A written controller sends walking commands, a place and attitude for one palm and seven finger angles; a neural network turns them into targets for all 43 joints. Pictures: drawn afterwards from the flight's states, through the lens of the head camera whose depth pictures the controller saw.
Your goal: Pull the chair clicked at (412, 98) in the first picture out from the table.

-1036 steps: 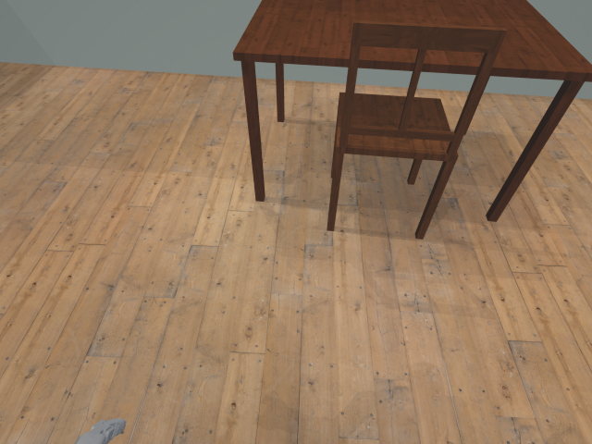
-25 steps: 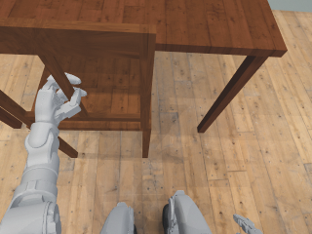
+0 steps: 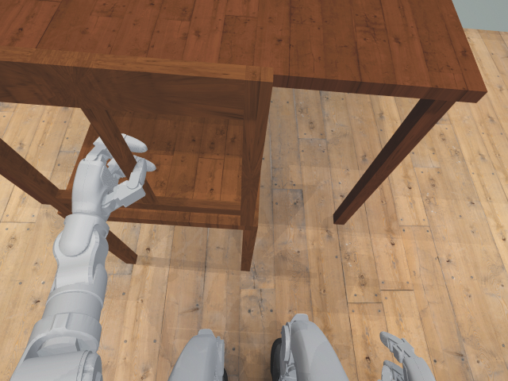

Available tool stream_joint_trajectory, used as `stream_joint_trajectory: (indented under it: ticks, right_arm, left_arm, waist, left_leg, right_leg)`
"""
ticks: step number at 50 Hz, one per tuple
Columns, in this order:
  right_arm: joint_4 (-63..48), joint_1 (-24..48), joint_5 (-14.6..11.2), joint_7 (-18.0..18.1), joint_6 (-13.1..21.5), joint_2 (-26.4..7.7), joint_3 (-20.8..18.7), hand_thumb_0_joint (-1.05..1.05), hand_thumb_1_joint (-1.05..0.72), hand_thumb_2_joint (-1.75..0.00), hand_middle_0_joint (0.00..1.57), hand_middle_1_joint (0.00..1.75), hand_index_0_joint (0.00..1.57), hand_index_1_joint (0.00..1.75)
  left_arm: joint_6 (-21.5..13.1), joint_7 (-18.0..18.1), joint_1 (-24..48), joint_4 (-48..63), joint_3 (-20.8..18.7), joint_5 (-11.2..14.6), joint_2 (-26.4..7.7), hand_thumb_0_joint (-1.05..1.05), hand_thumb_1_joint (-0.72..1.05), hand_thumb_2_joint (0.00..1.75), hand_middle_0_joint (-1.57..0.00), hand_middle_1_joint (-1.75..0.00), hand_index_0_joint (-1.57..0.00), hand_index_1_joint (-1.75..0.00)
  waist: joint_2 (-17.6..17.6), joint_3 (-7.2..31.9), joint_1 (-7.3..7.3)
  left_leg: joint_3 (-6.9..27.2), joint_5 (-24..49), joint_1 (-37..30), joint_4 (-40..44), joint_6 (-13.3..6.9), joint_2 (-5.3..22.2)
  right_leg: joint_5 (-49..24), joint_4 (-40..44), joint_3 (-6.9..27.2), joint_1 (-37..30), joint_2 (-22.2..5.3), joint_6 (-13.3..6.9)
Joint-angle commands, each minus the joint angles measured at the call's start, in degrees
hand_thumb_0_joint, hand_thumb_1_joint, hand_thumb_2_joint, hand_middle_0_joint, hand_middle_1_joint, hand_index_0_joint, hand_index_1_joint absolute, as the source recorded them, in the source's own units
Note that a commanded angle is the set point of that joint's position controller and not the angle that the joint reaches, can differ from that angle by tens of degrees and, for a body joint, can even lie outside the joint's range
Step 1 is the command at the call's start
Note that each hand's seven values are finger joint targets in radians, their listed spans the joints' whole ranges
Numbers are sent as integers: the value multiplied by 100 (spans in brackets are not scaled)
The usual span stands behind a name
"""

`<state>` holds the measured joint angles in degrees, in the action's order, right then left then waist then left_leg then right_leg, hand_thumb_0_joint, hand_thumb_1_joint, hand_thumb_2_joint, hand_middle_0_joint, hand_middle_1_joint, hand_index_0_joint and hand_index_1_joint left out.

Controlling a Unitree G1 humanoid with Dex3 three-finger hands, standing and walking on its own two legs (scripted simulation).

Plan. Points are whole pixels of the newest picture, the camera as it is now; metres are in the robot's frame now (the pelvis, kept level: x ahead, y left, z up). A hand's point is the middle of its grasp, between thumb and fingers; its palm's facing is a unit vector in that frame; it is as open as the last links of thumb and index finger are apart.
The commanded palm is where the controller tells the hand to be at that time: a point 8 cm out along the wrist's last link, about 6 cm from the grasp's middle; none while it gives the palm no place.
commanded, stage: step backward, pulling the chair out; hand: left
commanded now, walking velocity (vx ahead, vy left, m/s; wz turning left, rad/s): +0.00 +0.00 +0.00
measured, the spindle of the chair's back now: (127, 163) +0.44 +0.20 +0.02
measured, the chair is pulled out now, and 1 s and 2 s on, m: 0.05 0.15 0.27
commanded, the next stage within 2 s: none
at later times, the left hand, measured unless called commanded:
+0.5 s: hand (148, 186) +0.39 +0.16 +0.04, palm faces +0.08 -0.99 -0.12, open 5.0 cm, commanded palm +0.37 +0.21 +0.03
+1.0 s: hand (189, 240) +0.31 +0.09 +0.04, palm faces -0.06 -0.98 -0.16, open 5.0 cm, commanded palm +0.31 +0.15 +0.04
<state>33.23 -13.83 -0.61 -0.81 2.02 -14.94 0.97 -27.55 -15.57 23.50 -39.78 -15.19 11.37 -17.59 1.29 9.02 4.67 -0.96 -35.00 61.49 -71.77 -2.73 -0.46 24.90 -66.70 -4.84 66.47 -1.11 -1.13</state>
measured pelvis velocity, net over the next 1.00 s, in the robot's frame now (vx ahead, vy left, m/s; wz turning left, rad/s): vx -0.05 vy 0.00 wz -0.01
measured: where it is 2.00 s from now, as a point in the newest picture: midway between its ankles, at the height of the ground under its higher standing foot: outside the picture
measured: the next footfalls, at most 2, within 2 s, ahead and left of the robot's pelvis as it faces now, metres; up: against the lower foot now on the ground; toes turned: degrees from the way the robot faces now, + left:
left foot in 1.58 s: -0.17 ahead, +0.18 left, +0.00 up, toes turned +3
right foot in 2.00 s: -0.01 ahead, -0.11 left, +0.00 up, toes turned -7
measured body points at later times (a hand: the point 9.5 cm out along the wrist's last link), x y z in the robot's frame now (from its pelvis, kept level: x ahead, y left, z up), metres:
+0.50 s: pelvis +0.01 +0.01 +0.09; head +0.10 +0.03 +0.53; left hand +0.38 +0.21 +0.05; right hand +0.06 -0.27 -0.02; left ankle -0.02 +0.09 -0.63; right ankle +0.06 -0.12 -0.63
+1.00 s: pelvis -0.05 +0.00 +0.10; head +0.03 -0.01 +0.54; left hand +0.31 +0.14 +0.05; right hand +0.02 -0.29 -0.03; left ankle -0.02 +0.09 -0.63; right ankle +0.06 -0.12 -0.63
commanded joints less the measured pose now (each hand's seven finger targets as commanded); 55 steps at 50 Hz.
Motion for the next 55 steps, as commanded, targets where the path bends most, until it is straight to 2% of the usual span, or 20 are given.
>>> stream_joint_trajectory:
  ticks: [1, 3, 4, 5, 8, 10, 13, 17, 20, 24, 27, 29, 31, 34, 36, 40, 45, 49, 52, 55]
  right_arm:
    - [-378, -528, 14, 152, 199, -942, -335, 0, -90, -90, 20, 30, 20, 30]
    - [-348, -528, 25, 172, 220, -924, -329, 0, -90, -90, 20, 30, 20, 30]
    - [-844, -928, -189, 316, -175, -707, -330, 0, -90, -90, 20, 30, 20, 30]
    - [-891, -998, -240, 452, -234, -675, -407, 0, -90, -90, 20, 30, 20, 30]
    - [-713, -803, -311, 658, -405, -651, -401, 0, -90, -90, 20, 30, 20, 30]
    - [-583, -756, -334, 716, -520, -684, -351, 0, -90, -90, 20, 30, 20, 30]
    - [-441, -726, -309, 816, -583, -778, -310, 0, -90, -90, 20, 30, 20, 30]
    - [-183, -873, -246, 866, -591, -797, -369, 0, -90, -90, 20, 30, 20, 30]
    - [-49, -900, -200, 836, -614, -752, -418, 0, -90, -90, 20, 30, 20, 30]
    - [-39, -729, -144, 751, -589, -732, -462, 0, -90, -90, 20, 30, 20, 30]
    - [-46, -625, -122, 709, -551, -716, -458, 0, -90, -90, 20, 30, 20, 30]
    - [-42, -594, -139, 735, -533, -741, -461, 0, -90, -90, 20, 30, 20, 30]
    - [-29, -612, -184, 766, -515, -737, -477, 0, -90, -90, 20, 30, 20, 30]
    - [89, -746, -230, 851, -490, -766, -525, 0, -90, -90, 20, 30, 20, 30]
    - [185, -730, -250, 853, -464, -735, -510, 0, -90, -90, 20, 30, 20, 30]
    - [266, -573, -306, 864, -428, -730, -457, 0, -90, -90, 20, 30, 20, 30]
    - [231, -356, -382, 880, -388, -770, -403, 0, -90, -90, 20, 30, 20, 30]
    - [123, -196, -367, 958, -298, -801, -330, 0, -90, -90, 20, 30, 20, 30]
    - [12, -43, -365, 956, -261, -743, -282, 0, -90, -90, 20, 30, 20, 30]
    - [86, -138, -308, 973, -213, -690, -294, 0, -90, -90, 20, 30, 20, 30]
  left_arm:
    - [-335, -18, 1814, 768, -312, -44, -1225, 0, 90, 90, -50, -145, -50, -145]
    - [-346, -50, 2197, 737, -201, -66, -1154, 0, 90, 90, -50, -145, -50, -145]
    - [220, 848, 2385, 1482, -447, -756, -2307, 0, 90, 90, -50, -145, -50, -145]
    - [440, 1203, 2631, 2133, -80, -789, -1997, 0, 90, 90, -50, -145, -50, -145]
    - [1033, 1664, 1296, 1335, 231, -904, -1289, 0, 90, 90, -50, -145, -50, -145]
    - [1312, 1840, 964, 737, 411, -913, -996, 0, 90, 90, -50, -145, -50, -145]
    - [1413, 2051, 1361, 234, 601, -963, -899, 0, 90, 90, -50, -145, -50, -145]
    - [1250, 2124, 1890, -339, 741, -1030, -796, 0, 90, 90, -50, -145, -50, -145]
    - [1127, 2104, 1979, -542, 832, -1083, -676, 0, 90, 90, -50, -145, -50, -145]
    - [970, 2070, 1808, -629, 823, -1078, -571, 0, 90, 90, -50, -145, -50, -145]
    - [878, 2063, 1718, -525, 844, -1072, -473, 0, 90, 90, -50, -145, -50, -145]
    - [856, 2077, 1668, -482, 771, -1060, -569, 0, 90, 90, -50, -145, -50, -145]
    - [852, 2092, 1592, -525, 771, -1033, -554, 0, 90, 90, -50, -145, -50, -145]
    - [883, 2145, 1542, -715, 786, -1003, -657, 0, 90, 90, -50, -145, -50, -145]
    - [911, 2181, 1587, -785, 843, -1002, -663, 0, 90, 90, -50, -145, -50, -145]
    - [970, 2231, 1633, -828, 942, -989, -667, 0, 90, 90, -50, -145, -50, -145]
    - [1066, 2257, 1643, -771, 1249, -946, -398, 0, 90, 90, -50, -145, -50, -145]
    - [1053, 2251, 1833, -667, 1538, -937, -82, 0, 90, 90, -50, -145, -50, -145]
    - [1079, 2227, 2080, -563, 1753, -919, 214, 0, 90, 90, -50, -145, -50, -145]
    - [1082, 2211, 2307, -450, 1767, -906, 274, 0, 90, 90, -50, -145, -50, -145]
  waist:
    - [153, 2279, 126]
    - [321, 2370, 180]
    - [489, 3372, -208]
    - [598, 3526, -106]
    - [584, 2786, -34]
    - [131, 2181, -23]
    - [-14, 1616, -19]
    - [575, 1441, -52]
    - [1089, 1385, -82]
    - [1454, 1220, -201]
    - [1354, 1053, -231]
    - [943, 1039, -228]
    - [437, 1130, -213]
    - [-179, 1471, -130]
    - [-248, 1668, -109]
    - [-330, 1588, -129]
    - [-374, 1169, -159]
    - [113, 747, -229]
    - [701, 480, -322]
    - [406, 496, -308]
  left_leg:
    - [366, 2159, -720, 921, 235, 23]
    - [356, 2092, -730, 871, 226, 2]
    - [108, 2000, -2232, 1998, 139, 71]
    - [33, 2070, -2699, 2230, 134, 10]
    - [253, 2511, -2828, 2589, 167, 195]
    - [420, 2432, -2629, 2900, 145, 354]
    - [579, 2839, -2944, 3449, 117, 660]
    - [670, 4765, -3819, 3627, 237, 1003]
    - [744, 5942, -4512, 3699, 300, 1222]
    - [864, 6201, -4815, 3929, 230, 1452]
    - [833, 5947, -4734, 4011, 192, 1545]
    - [742, 5610, -4479, 3950, 157, 1515]
    - [633, 4742, -4122, 3824, 230, 1357]
    - [391, 3241, -3863, 3465, 413, 832]
    - [307, 2445, -3942, 3382, 448, 613]
    - [227, 1480, -4016, 3535, 368, 426]
    - [254, 1343, -4238, 4108, 240, 510]
    - [471, 1573, -4094, 4861, 17, 1032]
    - [684, 1715, -3572, 5162, -156, 1464]
    - [562, 2463, -3830, 4863, -172, 1540]
  right_leg:
    - [-1227, 503, 364, -1974, 77, -46]
    - [-1166, 486, 384, -1913, 60, -46]
    - [-1189, 1687, 1014, -4062, -418, -159]
    - [-1865, 2057, 1019, -4491, -398, -127]
    - [-2762, 2021, 871, -4233, -489, -123]
    - [-2914, 2182, 895, -4413, -568, -64]
    - [-3184, 2448, 862, -4586, -591, 16]
    - [-3852, 2599, 886, -4449, -572, 45]
    - [-3086, 2649, 857, -4234, -462, 56]
    - [-1739, 2523, 768, -4208, -301, 3]
    - [-1704, 2485, 807, -4389, -310, -25]
    - [-2443, 2543, 891, -4721, -390, -46]
    - [-3487, 2665, 1123, -5029, -571, -113]
    - [-4865, 2916, 1776, -5258, -1161, -381]
    - [-4938, 3204, 2022, -5358, -1477, -464]
    - [-3922, 3786, 2059, -5432, -1656, -344]
    - [-2293, 4267, 1684, -5171, -1420, -140]
    - [-1175, 3764, 969, -4995, -691, 114]
    - [-986, 2641, 733, -5079, -401, 54]
    - [-1343, 2452, 739, -4968, -360, 62]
